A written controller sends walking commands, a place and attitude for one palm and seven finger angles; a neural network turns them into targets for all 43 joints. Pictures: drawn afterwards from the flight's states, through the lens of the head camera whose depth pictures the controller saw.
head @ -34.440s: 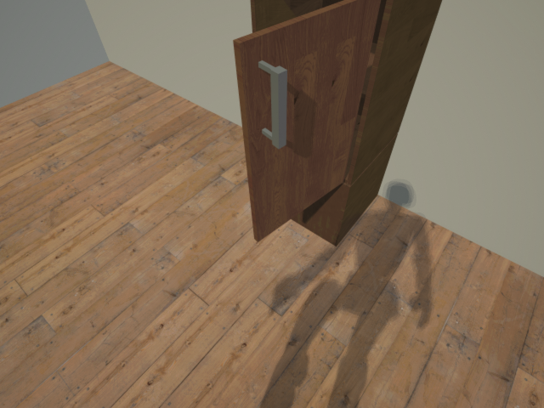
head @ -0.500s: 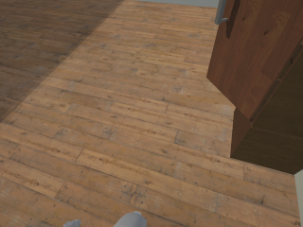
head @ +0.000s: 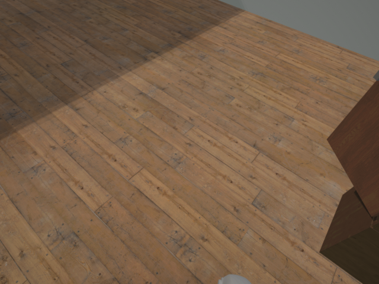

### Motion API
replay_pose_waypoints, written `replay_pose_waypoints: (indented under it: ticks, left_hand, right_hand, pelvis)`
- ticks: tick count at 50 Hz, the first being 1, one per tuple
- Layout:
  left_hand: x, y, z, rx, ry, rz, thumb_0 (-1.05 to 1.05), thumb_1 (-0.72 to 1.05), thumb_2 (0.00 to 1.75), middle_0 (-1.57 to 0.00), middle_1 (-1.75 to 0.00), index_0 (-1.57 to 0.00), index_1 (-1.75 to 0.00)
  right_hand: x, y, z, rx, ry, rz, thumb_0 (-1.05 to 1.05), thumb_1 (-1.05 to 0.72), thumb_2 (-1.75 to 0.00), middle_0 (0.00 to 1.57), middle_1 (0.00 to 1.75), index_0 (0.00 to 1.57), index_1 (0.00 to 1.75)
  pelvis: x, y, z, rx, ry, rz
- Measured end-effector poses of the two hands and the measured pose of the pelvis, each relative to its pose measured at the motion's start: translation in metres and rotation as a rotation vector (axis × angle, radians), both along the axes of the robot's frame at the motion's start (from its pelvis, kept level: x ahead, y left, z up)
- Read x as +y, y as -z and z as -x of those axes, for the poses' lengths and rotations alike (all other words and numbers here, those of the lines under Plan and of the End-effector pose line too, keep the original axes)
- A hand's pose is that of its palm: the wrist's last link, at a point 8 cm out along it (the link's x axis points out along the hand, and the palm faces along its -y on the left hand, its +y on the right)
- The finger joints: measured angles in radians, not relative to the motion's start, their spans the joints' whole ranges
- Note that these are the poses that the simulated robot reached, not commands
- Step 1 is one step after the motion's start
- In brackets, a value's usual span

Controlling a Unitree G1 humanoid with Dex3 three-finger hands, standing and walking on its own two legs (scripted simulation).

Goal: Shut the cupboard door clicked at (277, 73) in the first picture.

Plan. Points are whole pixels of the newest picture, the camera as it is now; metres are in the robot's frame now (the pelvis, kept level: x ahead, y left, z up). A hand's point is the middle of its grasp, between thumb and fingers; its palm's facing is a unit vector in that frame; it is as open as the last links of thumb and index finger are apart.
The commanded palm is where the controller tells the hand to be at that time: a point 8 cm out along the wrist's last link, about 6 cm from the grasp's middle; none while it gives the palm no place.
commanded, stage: walk to a spot facing it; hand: left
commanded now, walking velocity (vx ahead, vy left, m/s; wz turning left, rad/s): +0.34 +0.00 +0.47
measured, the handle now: out of the picture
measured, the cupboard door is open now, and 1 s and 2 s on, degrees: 44 44 44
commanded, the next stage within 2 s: turn to face it in 1.14 s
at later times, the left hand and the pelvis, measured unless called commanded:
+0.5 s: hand (129, 263) +0.19 +0.15 -0.15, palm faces +0.27 -0.94 -0.22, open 7.2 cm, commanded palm none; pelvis +0.17 -0.05 +0.01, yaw +15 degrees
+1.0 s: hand (86, 227) +0.27 +0.29 -0.17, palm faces +0.49 -0.86 -0.17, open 7.4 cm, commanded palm none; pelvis +0.32 +0.10 +0.00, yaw +26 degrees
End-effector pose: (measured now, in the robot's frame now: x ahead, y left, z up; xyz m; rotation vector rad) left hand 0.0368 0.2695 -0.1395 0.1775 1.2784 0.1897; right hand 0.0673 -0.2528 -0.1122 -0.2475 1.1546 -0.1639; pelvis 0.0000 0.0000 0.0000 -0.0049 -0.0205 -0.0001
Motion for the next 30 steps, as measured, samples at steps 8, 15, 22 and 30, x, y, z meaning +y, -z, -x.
replay_pose_waypoints:
  ticks: [8, 15, 22, 30]
  left_hand:
    - [-0.014, -0.025, -0.082, -0.151, 0.003, -0.006, 0.01, 0.91, 0.90, -0.20, -0.30, -0.20, -0.30]
    - [-0.049, -0.023, -0.155, -0.246, 0.021, -0.035, 0.01, 0.91, 0.90, -0.20, -0.30, -0.20, -0.30]
    - [-0.077, -0.024, -0.142, -0.160, -0.127, -0.003, 0.01, 0.91, 0.90, -0.20, -0.30, -0.20, -0.30]
    - [-0.078, -0.011, -0.100, -0.003, -0.325, 0.026, 0.00, 0.93, 0.90, -0.20, -0.30, -0.20, -0.30]
  right_hand:
    - [-0.001, 0.010, 0.015, 0.173, 0.015, -0.051, 0.01, -0.91, -0.90, 0.20, 0.30, 0.21, 0.29]
    - [-0.028, 0.042, -0.011, 0.271, 0.035, -0.092, 0.01, -0.91, -0.90, 0.20, 0.30, 0.21, 0.29]
    - [-0.040, 0.029, -0.114, 0.215, -0.071, -0.077, 0.01, -0.91, -0.90, 0.20, 0.30, 0.20, 0.29]
    - [-0.003, 0.013, -0.254, 0.114, -0.254, -0.059, 0.01, -0.92, -0.90, 0.19, 0.30, 0.20, 0.29]
  pelvis:
    - [-0.011, -0.008, -0.041, 0.012, -0.066, -0.005]
    - [-0.041, 0.012, -0.099, 0.022, -0.113, -0.032]
    - [-0.047, -0.004, -0.146, 0.018, -0.210, -0.020]
    - [-0.033, -0.008, -0.199, 0.021, -0.331, 0.009]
